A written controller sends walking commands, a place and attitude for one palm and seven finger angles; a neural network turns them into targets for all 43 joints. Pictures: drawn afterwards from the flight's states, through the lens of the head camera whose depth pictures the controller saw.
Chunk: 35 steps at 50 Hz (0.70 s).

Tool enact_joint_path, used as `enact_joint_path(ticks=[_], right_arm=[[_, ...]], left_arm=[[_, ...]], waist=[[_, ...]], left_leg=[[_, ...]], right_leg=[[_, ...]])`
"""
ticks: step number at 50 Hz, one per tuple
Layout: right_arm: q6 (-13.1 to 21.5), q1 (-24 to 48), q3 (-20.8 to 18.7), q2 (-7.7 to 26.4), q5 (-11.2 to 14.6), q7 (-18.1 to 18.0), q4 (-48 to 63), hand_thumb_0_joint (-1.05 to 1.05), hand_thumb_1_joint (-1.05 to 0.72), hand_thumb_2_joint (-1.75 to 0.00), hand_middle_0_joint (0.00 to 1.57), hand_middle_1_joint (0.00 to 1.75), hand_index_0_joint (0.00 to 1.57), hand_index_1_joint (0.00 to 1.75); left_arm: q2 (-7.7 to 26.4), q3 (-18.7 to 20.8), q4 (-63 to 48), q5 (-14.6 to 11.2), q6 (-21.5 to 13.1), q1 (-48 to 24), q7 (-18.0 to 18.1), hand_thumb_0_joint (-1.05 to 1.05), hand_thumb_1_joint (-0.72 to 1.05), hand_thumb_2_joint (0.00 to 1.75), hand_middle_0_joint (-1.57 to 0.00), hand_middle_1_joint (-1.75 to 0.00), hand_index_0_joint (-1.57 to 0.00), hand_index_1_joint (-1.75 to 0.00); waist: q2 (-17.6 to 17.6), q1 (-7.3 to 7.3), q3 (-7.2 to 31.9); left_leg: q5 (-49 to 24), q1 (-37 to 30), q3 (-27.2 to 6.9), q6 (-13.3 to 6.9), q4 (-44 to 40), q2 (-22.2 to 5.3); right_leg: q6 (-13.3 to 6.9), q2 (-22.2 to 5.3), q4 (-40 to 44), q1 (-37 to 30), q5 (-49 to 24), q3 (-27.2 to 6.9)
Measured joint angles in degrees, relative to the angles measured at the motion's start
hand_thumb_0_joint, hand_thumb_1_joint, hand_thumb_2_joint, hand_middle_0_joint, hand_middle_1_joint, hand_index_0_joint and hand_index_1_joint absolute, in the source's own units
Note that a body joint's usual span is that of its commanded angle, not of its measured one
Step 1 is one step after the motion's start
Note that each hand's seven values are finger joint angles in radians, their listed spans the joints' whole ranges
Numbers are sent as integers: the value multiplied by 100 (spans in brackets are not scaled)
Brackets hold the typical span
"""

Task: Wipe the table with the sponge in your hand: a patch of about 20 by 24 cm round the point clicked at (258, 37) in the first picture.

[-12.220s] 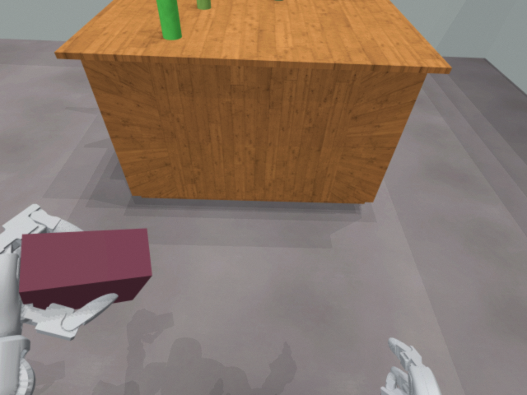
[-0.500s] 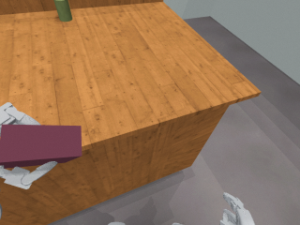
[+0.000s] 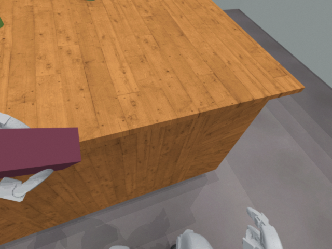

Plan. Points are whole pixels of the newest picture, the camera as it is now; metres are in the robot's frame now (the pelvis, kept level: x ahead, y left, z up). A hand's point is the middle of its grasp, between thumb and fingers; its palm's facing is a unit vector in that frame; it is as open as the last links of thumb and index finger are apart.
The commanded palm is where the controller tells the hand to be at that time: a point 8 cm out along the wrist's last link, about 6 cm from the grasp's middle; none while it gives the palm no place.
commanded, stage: come to a stop and stand still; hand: left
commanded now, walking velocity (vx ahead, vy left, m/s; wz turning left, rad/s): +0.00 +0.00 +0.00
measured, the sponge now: (44, 153) +0.24 +0.24 +0.15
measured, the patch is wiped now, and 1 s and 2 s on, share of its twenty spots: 0.00 0.00 0.00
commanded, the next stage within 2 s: none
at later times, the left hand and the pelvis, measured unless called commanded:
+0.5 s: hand out of the picture +0.11 +0.31 +0.15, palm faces +0.42 -0.83 -0.36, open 9.8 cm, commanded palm +0.05 +0.34 +0.22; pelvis -0.10 +0.05 +0.00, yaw +3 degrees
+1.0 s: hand out of the picture +0.00 +0.37 +0.17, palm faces +0.45 -0.84 -0.31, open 9.8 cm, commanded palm -0.05 +0.39 +0.22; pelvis -0.19 +0.11 +0.01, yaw +3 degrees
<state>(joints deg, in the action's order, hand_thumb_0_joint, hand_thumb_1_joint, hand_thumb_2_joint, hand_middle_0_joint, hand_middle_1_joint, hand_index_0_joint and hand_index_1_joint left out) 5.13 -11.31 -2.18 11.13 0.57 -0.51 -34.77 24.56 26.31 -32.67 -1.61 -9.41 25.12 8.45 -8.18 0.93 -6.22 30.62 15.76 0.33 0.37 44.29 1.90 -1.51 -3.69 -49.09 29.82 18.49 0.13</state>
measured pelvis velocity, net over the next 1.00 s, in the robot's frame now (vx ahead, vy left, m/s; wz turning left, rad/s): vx -0.19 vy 0.11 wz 0.06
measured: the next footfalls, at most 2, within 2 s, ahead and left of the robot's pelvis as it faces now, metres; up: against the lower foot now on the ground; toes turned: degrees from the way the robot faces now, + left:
right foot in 0.18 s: +0.02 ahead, -0.05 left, +0.00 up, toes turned +0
left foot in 0.50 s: -0.14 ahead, +0.20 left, +0.00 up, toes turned +0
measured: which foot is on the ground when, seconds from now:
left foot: down 0.00-0.24, up 0.26-0.48, down 0.50-0.70, up 0.72-0.96, down 0.98-1.00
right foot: down 0.00-0.00, up 0.02-0.16, down 0.18-0.52, up 0.54-0.68, down 0.70-0.98, up 1.00-1.00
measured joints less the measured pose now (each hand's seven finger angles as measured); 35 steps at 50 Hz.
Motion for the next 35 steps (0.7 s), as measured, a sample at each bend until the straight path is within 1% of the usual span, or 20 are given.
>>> enact_joint_path(ticks=[2, 3, 6, 9, 11, 13, 14, 16, 18, 20, 22, 24, 25, 27, 28, 29, 30, 32, 33, 35], right_arm=[[140, 114, -2, -153, -40, -35, -55, 2, -91, -90, 20, 30, 20, 30], [213, 102, 1, -182, -65, -24, -8, 2, -91, -90, 20, 30, 20, 30], [335, -12, -4, -187, -39, 121, 181, 2, -91, -90, 19, 30, 20, 30], [205, -111, 51, -134, 43, 213, 365, 1, -91, -90, 20, 30, 20, 30], [68, -97, 68, -43, 114, 227, 407, 1, -90, -90, 20, 30, 21, 30], [-111, -36, 44, 24, 180, 209, 326, 1, -90, -90, 20, 30, 21, 30], [-221, -48, 46, -8, 194, 237, 276, 1, -91, -90, 20, 30, 21, 30], [-401, -121, 79, -82, 231, 312, 206, 1, -91, -89, 20, 30, 21, 30], [-499, -195, 105, -102, 192, 318, 188, 1, -91, -89, 20, 30, 21, 30], [-481, -238, 101, -51, 130, 282, 166, 2, -91, -89, 20, 30, 21, 30], [-342, -249, 96, 17, 76, 216, 103, 2, -91, -89, 20, 30, 21, 30], [-149, -235, 76, 83, 40, 143, 76, 2, -91, -89, 20, 30, 21, 30], [-47, -213, 63, 117, 27, 103, 89, 2, -91, -89, 20, 30, 21, 30], [129, -39, -8, -7, -19, 39, 41, 2, -91, -90, 20, 30, 21, 30], [189, 84, -29, -158, -41, 28, -14, 2, -91, -90, 20, 30, 21, 30], [242, 149, -26, -263, -85, 27, -22, 2, -91, -90, 20, 30, 20, 30], [290, 145, -14, -314, -142, 52, 35, 2, -91, -90, 20, 30, 20, 30], [347, 18, -21, -294, -152, 144, 248, 1, -91, -90, 19, 30, 20, 30], [312, -49, -16, -242, -103, 194, 340, 1, -91, -90, 19, 30, 20, 30], [160, -151, 8, -109, 30, 280, 480, 1, -91, -90, 20, 30, 20, 30]], left_arm=[[-136, -59, -59, 79, -5, -97, 87, 0, -47, 101, -77, -134, -78, -134], [-222, -128, -62, 110, -25, -134, 100, -1, -47, 101, -77, -134, -78, -134], [-281, -316, -105, 160, -132, -365, 1, -1, -47, 101, -77, -134, -78, -134], [-39, -164, -297, 46, -297, -402, -139, -1, -47, 101, -77, -134, -78, -134], [129, 85, -257, -52, -451, -251, -230, 0, -47, 101, -77, -134, -78, -134], [282, 206, -57, -135, -463, -162, -327, 0, -47, 101, -77, -134, -78, -134], [410, 275, 22, -173, -421, -102, -354, 0, -47, 101, -77, -134, -78, -134], [478, 379, 168, -242, -367, 112, -362, 0, -47, 101, -77, -134, -78, -134], [314, 404, 366, -238, -261, 407, -324, 0, -47, 101, -77, -134, -78, -134], [53, 223, 494, -174, -30, 475, -260, 0, -47, 101, -77, -134, -78, -134], [-176, -83, 397, -81, 139, 346, -166, 0, -47, 101, -77, -134, -78, -134], [-299, -404, 41, 1, 221, 198, -68, 0, -47, 101, -77, -134, -78, -134], [-296, -516, -207, 23, 224, 142, -31, 0, -47, 101, -77, -134, -78, -134], [-120, -498, -580, 80, 99, 11, 38, -1, -47, 101, -77, -134, -78, -134], [-14, -395, -630, 120, 14, -57, 73, -1, -47, 101, -77, -134, -78, -134], [37, -304, -596, 161, -74, -103, 93, -1, -47, 102, -77, -134, -78, -134], [83, -217, -524, 170, -145, -140, 69, -1, -47, 102, -78, -134, -78, -134], [199, -104, -271, 181, -329, -341, -29, -1, -47, 102, -78, -134, -78, -134], [260, -58, -160, 161, -396, -474, -93, -1, -47, 102, -78, -134, -78, -134], [457, 97, -66, 57, -459, -646, -209, 0, -47, 102, -78, -134, -78, -134]], waist=[[-329, 223, -216], [-242, 174, -198], [285, -182, -89], [659, -353, 43], [1067, -424, 30], [1534, -557, -198], [1482, -511, -236], [1170, -311, -177], [905, -180, 0], [719, -113, 114], [486, -39, 149], [238, 7, 136], [119, 21, 119], [-351, 124, -34], [-626, 261, -173], [-696, 322, -211], [-581, 255, -156], [-47, -97, -8], [223, -262, 38], [607, -461, 82]], left_leg=[[-389, -366, 390, -75, -392, 204], [-591, -386, 406, -128, -430, 174], [-689, -185, 87, -195, -338, 63], [-648, 187, -72, -223, -49, 77], [-493, 478, -204, -227, 391, -60], [-639, 772, -492, -246, 1099, -243], [-580, 947, -530, -188, 1644, -138], [-622, 1256, -528, -115, 2686, 97], [-787, 1508, -514, -53, 3486, 150], [-935, 1562, -514, -25, 3765, 91], [-958, 1323, -475, -59, 3217, -16], [-1017, 796, -421, -128, 1890, -127], [-828, 394, -349, -91, 1051, -154], [441, -326, -31, 21, -151, 61], [233, -519, 217, 37, -383, 207], [-218, -617, 384, 33, -523, 231], [-540, -624, 419, 18, -563, 172], [-552, -450, 163, -15, -445, -9], [-488, -293, -6, -34, -291, -60], [-404, 232, -109, -149, 491, -103]], right_leg=[[-112, -15, -618, 26, 351, -246], [-108, 113, -943, 18, 558, -173], [-134, 505, -1209, -179, 551, 70], [-256, 611, -230, -617, -30, 210], [-281, 770, 560, -1017, 467, 348], [-267, 989, 902, -1224, 255, 678], [-272, 953, 878, -1200, 121, 699], [-275, 835, 740, -1043, 65, 549], [-267, 759, 677, -809, 17, 380], [-225, 663, 649, -589, -71, 298], [-152, 505, 566, -361, -147, 247], [-65, 332, 364, -105, -163, 204], [-19, 253, 197, 42, -141, 163], [-112, 77, -296, 307, 70, -149], [-148, 87, -661, 335, 314, -316], [-156, 197, -941, 304, 571, -290], [-156, 347, -1109, 227, 778, -127], [-219, 634, -897, -75, 874, 232], [-283, 722, -469, -306, 695, 355], [-434, 783, 689, -871, 79, 498]])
